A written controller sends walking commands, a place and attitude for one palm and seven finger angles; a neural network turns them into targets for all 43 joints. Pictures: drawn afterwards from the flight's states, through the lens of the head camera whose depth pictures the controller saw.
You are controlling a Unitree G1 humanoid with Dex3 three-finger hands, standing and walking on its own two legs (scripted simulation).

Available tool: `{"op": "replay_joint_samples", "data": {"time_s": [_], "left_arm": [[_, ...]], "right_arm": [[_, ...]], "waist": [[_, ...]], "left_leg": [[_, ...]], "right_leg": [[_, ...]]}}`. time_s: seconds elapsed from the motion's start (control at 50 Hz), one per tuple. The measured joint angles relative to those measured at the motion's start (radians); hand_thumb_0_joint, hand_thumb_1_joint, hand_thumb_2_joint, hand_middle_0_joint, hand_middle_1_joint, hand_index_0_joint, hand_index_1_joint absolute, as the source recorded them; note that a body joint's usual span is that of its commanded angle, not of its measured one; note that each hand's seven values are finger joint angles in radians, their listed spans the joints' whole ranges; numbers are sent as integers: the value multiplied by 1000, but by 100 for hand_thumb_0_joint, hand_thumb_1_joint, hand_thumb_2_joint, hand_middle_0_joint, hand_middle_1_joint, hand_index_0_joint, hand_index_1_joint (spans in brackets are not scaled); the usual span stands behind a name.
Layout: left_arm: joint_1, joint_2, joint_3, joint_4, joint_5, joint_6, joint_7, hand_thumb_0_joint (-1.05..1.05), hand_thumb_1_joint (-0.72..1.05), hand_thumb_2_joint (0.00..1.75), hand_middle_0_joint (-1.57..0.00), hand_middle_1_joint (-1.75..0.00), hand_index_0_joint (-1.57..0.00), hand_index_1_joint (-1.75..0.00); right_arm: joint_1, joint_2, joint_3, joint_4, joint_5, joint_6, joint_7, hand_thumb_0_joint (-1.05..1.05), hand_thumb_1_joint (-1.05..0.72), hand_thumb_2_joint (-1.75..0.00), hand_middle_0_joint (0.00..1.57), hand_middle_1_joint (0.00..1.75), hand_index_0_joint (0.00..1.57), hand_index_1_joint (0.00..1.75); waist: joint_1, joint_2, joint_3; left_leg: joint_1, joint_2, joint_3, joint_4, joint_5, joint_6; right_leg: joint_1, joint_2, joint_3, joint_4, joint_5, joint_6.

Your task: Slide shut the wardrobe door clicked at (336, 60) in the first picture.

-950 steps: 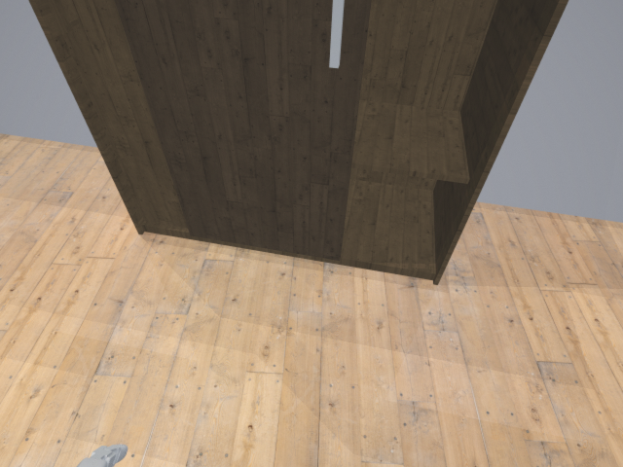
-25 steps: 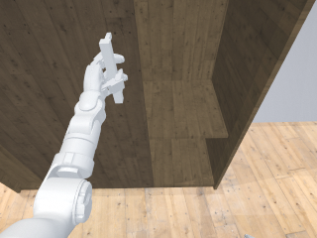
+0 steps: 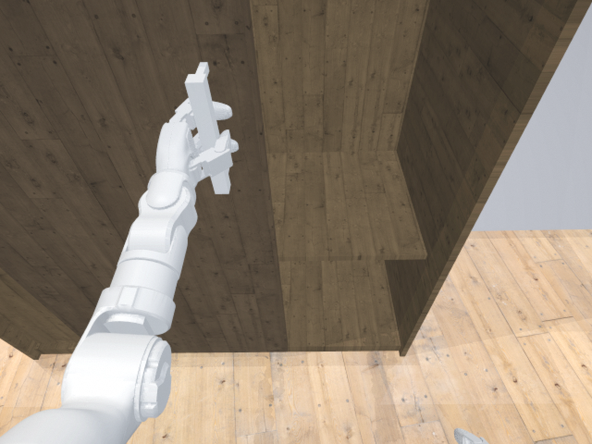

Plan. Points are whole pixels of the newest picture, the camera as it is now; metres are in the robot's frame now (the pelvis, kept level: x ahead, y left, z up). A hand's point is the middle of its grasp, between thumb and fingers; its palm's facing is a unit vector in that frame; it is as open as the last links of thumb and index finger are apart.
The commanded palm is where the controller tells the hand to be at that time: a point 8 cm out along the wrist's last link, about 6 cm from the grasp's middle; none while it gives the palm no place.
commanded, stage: grip the handle and tug to test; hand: left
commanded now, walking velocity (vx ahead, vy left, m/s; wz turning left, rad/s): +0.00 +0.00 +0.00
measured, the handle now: (213, 132) +0.50 +0.13 +0.18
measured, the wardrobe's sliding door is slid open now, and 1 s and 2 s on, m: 0.38 0.38 0.33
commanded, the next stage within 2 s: tug the door sideways, standing still in 0.20 s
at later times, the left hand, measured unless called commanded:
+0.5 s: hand (224, 152) +0.45 +0.10 +0.18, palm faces +0.04 -1.00 -0.01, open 5.6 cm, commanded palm +0.42 +0.14 +0.18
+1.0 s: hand (233, 154) +0.45 +0.09 +0.18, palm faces +0.09 -0.99 -0.06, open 5.8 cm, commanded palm +0.42 +0.09 +0.18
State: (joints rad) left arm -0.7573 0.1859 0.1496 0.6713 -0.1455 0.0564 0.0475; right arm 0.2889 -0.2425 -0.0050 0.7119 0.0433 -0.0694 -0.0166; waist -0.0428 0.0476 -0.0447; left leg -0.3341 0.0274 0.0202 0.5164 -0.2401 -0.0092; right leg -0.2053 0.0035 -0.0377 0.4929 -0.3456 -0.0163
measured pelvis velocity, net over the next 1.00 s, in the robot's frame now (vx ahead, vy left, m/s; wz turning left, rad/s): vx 0.00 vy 0.00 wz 0.05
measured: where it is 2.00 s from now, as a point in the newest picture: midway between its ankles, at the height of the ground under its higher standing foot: outside the picture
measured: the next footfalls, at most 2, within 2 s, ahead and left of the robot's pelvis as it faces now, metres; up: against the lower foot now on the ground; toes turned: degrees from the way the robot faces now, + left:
none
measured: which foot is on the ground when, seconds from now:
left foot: down 0.00-1.00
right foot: down 0.00-1.00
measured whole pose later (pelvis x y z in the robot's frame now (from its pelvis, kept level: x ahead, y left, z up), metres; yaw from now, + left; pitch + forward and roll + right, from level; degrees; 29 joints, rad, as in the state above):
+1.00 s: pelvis +0.00 +0.00 +0.00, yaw +3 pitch +4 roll +0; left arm -0.82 0.11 0.02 0.63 -0.13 0.10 0.18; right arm 0.28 -0.22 -0.01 0.74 0.03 -0.08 0.01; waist 0.00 0.05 -0.02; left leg -0.39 0.00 -0.03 0.57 -0.25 -0.01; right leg -0.23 -0.01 -0.09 0.54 -0.38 -0.01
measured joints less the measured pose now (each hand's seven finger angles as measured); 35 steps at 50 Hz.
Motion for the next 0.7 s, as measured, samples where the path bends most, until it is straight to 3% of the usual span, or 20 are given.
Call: {"op": "replay_joint_samples", "data": {"time_s": [0.36,0.5,0.7], "left_arm": [[168,-18,-1,-253,-8,87,-1,0,75,78,-36,-140,-33,-140],[106,-40,-39,-240,0,129,11,1,72,82,-40,-140,-38,-140],[38,-65,-64,-168,14,115,80,0,73,84,-37,-140,-35,-140]], "right_arm": [[-17,0,0,-45,0,21,5,1,-90,-90,20,30,20,30],[-53,-1,-3,-27,-6,40,-6,1,-90,-90,20,30,20,30],[-60,12,-2,-23,-11,38,5,1,-90,-90,20,30,20,30]], "waist": [[5,2,-15],[31,-7,-2],[36,-2,2]], "left_leg": [[55,-1,20,-24,-29,0],[35,-9,-9,-7,-30,-3],[0,-16,-30,14,-22,-3]], "right_leg": [[53,-3,20,-36,-15,3],[49,-6,-10,-27,-23,0],[19,-11,-30,3,-29,-1]]}}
